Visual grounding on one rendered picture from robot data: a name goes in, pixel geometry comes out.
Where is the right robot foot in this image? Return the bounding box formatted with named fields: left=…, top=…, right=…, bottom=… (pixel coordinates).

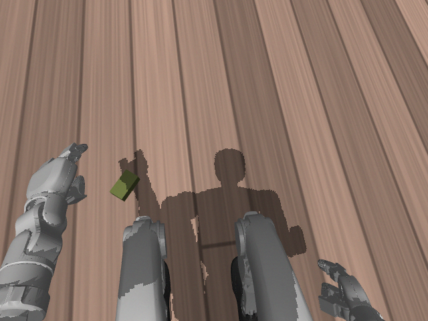
left=231, top=257, right=258, bottom=321

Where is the left robot arm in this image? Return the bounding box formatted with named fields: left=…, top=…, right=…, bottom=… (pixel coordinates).
left=0, top=193, right=68, bottom=321

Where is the small box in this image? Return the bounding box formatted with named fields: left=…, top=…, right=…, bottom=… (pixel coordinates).
left=109, top=170, right=140, bottom=201

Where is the left robot hand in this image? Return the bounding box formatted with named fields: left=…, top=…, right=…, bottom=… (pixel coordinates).
left=26, top=142, right=88, bottom=205

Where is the right robot hand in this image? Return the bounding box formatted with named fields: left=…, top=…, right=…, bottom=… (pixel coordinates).
left=318, top=259, right=372, bottom=321

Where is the right robot arm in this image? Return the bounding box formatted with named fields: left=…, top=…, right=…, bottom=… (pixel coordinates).
left=349, top=306, right=385, bottom=321

